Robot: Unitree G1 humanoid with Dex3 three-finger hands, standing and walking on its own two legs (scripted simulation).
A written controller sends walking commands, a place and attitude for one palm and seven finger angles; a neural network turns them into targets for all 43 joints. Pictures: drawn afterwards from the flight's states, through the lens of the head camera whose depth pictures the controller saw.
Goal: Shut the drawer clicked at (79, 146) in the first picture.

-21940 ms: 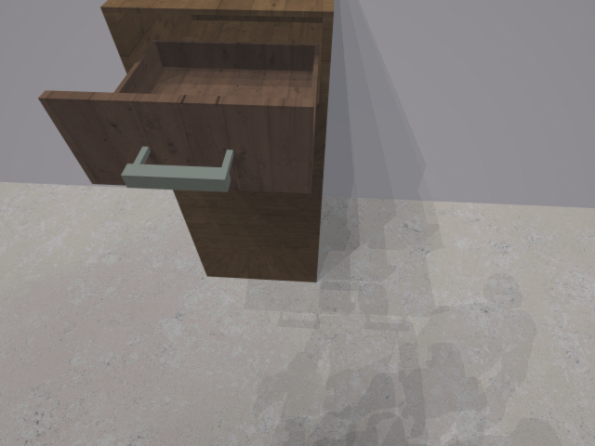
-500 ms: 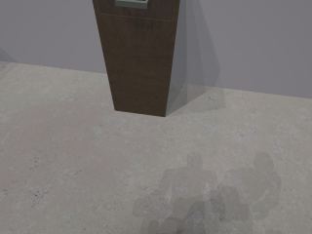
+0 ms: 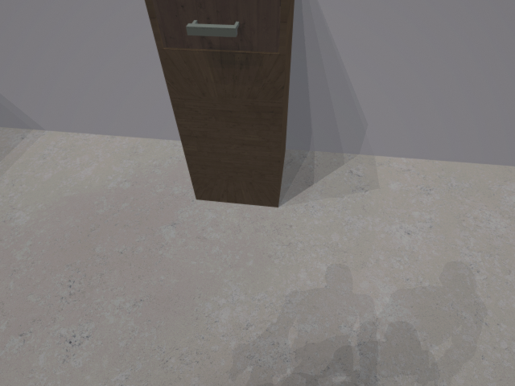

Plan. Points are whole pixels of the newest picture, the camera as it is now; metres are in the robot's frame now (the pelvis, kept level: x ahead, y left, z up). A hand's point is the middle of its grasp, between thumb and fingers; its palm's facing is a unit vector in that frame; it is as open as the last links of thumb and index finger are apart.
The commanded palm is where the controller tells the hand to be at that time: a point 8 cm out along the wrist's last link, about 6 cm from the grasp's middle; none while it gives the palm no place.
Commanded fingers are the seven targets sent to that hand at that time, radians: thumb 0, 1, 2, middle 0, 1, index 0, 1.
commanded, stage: let the arm hang, fingers relaxed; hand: left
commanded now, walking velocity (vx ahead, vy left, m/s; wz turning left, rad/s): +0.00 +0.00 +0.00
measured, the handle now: (213, 27) +1.06 +0.19 +0.11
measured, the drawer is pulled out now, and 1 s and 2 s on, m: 0.00 0.00 0.00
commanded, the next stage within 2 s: look to check the result in 0.26 s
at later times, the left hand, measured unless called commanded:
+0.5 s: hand out of the picture +0.03 +0.17 -0.17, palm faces +0.02 -0.97 -0.24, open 7.4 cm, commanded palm none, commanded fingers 0.00 0.90 0.90 -0.20 -0.30 -0.20 -0.30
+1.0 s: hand out of the picture +0.06 +0.17 -0.17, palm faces +0.02 -0.97 -0.25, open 7.4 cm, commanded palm none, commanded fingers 0.00 0.90 0.90 -0.20 -0.30 -0.20 -0.30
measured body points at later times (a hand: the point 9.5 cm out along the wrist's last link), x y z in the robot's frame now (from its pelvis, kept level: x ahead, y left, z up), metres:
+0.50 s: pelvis +0.02 -0.02 +0.00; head +0.03 -0.03 +0.45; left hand +0.03 +0.22 -0.15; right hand +0.01 -0.25 -0.16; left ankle +0.00 +0.10 -0.74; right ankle +0.03 -0.09 -0.74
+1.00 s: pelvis +0.03 -0.02 +0.00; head +0.04 -0.04 +0.45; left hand +0.06 +0.22 -0.15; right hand +0.03 -0.26 -0.16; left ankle +0.00 +0.10 -0.74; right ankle +0.03 -0.09 -0.74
